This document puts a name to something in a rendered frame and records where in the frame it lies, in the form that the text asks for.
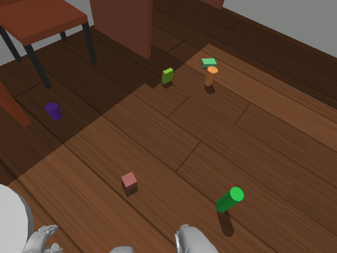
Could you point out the left robot hand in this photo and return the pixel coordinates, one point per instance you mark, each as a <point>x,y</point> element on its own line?
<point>38,240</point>

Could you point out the chair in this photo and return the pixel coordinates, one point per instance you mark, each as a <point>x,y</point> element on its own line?
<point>30,21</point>

